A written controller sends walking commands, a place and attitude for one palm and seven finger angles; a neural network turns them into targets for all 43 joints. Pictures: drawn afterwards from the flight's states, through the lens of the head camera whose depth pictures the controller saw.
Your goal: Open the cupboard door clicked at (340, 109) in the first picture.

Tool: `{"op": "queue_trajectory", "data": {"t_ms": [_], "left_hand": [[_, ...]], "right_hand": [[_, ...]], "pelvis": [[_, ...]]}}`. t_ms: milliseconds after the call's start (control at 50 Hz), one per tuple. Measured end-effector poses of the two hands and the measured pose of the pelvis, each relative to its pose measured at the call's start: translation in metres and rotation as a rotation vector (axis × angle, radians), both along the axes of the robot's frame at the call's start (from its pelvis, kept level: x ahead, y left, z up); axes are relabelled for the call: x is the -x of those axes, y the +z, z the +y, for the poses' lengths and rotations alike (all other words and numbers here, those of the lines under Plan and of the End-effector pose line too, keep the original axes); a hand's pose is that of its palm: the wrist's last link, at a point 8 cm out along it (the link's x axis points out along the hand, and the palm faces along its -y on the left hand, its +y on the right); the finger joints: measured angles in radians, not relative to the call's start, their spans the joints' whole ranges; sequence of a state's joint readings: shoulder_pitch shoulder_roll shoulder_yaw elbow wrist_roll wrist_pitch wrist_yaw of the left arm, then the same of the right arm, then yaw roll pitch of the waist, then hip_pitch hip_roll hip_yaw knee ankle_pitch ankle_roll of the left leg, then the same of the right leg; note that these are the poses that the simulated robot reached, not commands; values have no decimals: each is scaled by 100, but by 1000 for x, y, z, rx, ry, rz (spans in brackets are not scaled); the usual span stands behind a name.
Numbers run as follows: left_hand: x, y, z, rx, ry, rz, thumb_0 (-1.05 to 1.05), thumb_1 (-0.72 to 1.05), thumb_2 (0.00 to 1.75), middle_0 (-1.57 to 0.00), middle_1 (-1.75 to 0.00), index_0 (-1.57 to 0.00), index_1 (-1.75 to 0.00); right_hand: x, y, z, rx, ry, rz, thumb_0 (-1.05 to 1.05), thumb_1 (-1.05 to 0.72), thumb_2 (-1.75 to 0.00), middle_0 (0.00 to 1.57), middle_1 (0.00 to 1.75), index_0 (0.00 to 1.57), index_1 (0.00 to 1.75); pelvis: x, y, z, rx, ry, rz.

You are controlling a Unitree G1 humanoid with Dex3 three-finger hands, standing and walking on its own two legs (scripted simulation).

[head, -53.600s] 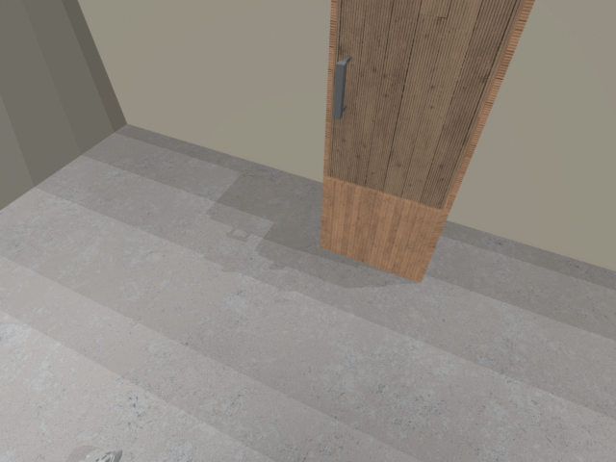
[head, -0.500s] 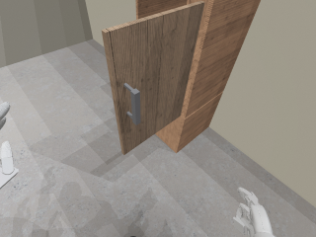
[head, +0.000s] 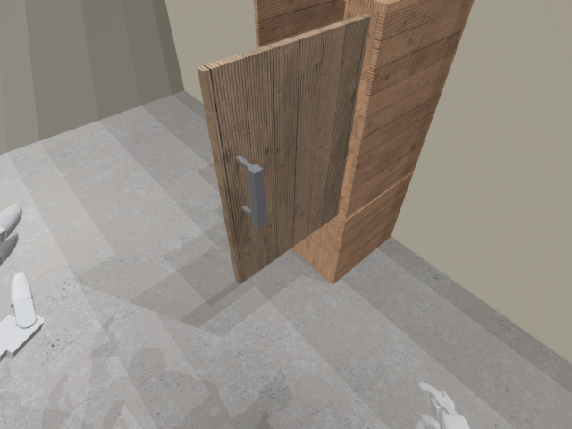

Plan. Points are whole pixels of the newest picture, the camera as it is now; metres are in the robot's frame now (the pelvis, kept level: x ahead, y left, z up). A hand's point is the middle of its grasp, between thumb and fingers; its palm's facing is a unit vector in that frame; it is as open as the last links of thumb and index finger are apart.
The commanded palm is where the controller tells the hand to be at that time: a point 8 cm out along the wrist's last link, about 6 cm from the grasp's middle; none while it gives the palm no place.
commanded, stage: stop stepping back and stand still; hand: left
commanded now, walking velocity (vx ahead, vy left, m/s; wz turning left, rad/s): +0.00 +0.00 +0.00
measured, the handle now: (250, 192) +0.56 +0.10 +0.00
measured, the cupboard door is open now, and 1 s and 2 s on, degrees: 90 90 90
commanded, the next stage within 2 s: let the arm hang, fingers relaxed in 0.02 s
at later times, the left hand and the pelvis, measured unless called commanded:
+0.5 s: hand out of the picture -0.03 +0.17 -0.18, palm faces +0.01 -0.99 -0.13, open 7.3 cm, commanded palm none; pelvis -0.02 +0.00 +0.00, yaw +2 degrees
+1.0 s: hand out of the picture +0.02 +0.20 -0.15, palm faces +0.04 -0.95 -0.30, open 7.4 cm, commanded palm none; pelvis -0.01 -0.01 +0.01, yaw +2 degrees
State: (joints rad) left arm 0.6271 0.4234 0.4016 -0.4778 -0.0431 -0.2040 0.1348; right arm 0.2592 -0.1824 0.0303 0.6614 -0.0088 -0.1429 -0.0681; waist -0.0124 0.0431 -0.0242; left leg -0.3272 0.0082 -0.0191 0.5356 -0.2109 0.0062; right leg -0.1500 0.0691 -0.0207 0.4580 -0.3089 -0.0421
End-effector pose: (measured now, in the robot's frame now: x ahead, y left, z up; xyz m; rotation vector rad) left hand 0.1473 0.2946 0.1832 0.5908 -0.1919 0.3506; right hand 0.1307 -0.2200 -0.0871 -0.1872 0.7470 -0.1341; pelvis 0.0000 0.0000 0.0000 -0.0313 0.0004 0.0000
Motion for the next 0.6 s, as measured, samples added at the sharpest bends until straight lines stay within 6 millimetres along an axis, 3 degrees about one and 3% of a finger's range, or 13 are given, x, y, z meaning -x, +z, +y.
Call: {"op": "queue_trajectory", "data": {"t_ms": [140, 180, 240, 320, 360, 400, 480, 540, 600], "left_hand": [[-5, -25, 17, 74, 80, 48, 1, 89, 89, -22, -30, -21, -30], [-15, -66, 20, 121, 75, 214, 1, 89, 90, -21, -30, -21, -30], [-11, -155, 17, 247, 107, 576, 0, 90, 90, -20, -30, -20, -30], [37, -259, -13, 405, 132, 1012, 1, 91, 90, -20, -30, -20, -30], [70, -293, -34, 476, 139, 1182, 1, 91, 89, -20, -30, -20, -30], [103, -315, -54, 543, 151, 1318, 1, 91, 89, -21, -30, -20, -30], [165, -332, -76, 643, 222, 1495, 1, 92, 89, -21, -30, -21, -30], [201, -331, -78, 677, 298, 1571, 1, 92, 89, -21, -30, -21, -30], [225, -325, -72, 674, 370, 1615, 1, 92, 89, -21, -30, -21, -30]], "right_hand": [[-8, 6, -15, 52, 20, -9, 2, -90, -90, 20, 30, 21, 30], [-11, -3, -22, 47, 56, 27, 1, -90, -90, 20, 30, 21, 30], [-8, -16, -33, 54, 63, 105, 1, -90, -90, 20, 30, 21, 30], [15, -21, -46, 75, 31, 204, 1, -90, -90, 20, 30, 21, 30], [33, -22, -51, 93, 14, 272, 1, -91, -90, 20, 30, 21, 30], [53, -23, -56, 110, 0, 351, 1, -91, -90, 20, 30, 21, 30], [92, -27, -60, 126, -25, 512, 1, -91, -90, 20, 30, 20, 30], [115, -32, -58, 117, -37, 603, 1, -91, -90, 20, 30, 20, 30], [129, -38, -52, 93, -44, 656, 1, -91, -90, 20, 30, 20, 30]], "pelvis": [[5, 3, 3, -19, 9, -11], [11, 0, 5, -18, 23, 1], [18, -4, 6, -18, 33, 1], [22, -5, 4, -21, 35, -16], [23, -4, 2, -23, 33, -25], [24, -2, 0, -23, 33, -29], [23, 3, -3, -20, 38, -31], [23, 5, -5, -17, 43, -34], [22, 6, -7, -16, 46, -38]]}}
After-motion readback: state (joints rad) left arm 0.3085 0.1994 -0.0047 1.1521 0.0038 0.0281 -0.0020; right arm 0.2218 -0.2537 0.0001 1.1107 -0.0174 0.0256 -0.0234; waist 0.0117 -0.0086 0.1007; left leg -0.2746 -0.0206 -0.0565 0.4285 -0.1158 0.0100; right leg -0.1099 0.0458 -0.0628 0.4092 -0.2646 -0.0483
